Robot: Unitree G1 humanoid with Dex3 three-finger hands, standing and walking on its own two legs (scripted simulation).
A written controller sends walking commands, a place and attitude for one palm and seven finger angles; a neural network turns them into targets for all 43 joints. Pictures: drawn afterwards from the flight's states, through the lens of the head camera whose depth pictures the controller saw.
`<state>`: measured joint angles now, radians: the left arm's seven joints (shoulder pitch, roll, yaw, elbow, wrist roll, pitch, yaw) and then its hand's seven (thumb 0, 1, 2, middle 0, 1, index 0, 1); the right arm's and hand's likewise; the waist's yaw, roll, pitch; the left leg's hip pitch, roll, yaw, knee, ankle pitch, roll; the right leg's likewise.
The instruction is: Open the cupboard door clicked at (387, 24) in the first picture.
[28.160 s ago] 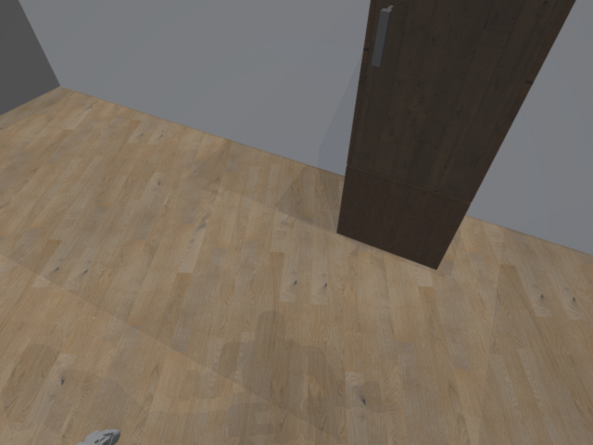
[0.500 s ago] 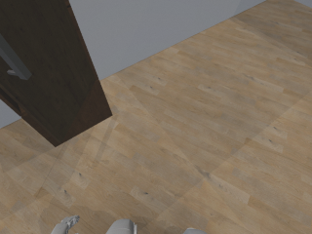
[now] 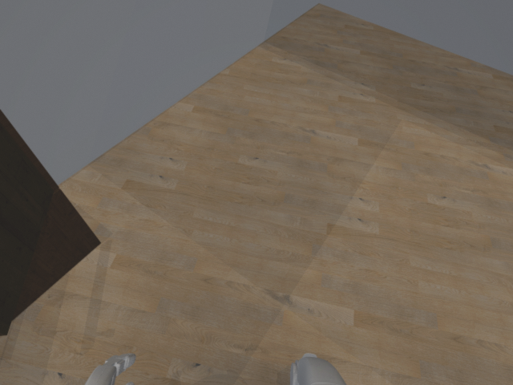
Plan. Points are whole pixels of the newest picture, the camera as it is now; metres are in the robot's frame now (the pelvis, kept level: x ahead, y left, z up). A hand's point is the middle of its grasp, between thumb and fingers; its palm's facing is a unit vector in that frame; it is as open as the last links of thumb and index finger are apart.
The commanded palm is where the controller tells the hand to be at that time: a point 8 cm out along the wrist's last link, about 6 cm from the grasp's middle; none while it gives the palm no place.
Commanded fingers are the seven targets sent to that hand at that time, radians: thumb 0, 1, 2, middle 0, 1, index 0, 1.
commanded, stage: walk to a spot facing it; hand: left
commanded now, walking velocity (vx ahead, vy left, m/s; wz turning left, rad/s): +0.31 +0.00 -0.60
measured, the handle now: out of the picture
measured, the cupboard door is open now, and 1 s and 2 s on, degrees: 42 42 42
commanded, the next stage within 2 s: turn to face it in 1.32 s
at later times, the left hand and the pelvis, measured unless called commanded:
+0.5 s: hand (199, 313) +0.26 +0.12 -0.17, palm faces -0.20 -0.96 -0.18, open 7.4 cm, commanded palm none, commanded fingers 0.00 0.90 0.90 -0.20 -0.30 -0.20 -0.30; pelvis +0.19 -0.06 +0.00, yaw -14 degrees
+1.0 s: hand (268, 172) +0.62 -0.01 -0.17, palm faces -0.49 -0.85 -0.21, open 7.4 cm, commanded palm none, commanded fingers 0.00 0.90 0.90 -0.20 -0.30 -0.20 -0.30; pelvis +0.42 -0.13 -0.01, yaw -27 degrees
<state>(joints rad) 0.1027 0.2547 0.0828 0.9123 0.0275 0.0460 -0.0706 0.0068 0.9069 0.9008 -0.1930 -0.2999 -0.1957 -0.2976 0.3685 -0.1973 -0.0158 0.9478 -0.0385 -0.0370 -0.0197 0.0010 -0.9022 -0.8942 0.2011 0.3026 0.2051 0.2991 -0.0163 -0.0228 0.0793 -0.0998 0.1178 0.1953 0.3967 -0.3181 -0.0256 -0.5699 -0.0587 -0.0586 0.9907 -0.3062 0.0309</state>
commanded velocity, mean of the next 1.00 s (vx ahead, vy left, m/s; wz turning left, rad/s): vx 0.35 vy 0.00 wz -0.38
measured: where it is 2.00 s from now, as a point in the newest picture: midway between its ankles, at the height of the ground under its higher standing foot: (323, 250)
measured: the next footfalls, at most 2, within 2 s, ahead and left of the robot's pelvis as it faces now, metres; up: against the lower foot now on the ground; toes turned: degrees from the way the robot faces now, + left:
right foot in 0.16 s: +0.15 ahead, -0.15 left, +0.00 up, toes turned -13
left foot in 0.60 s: +0.39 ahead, +0.03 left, +0.00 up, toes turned -11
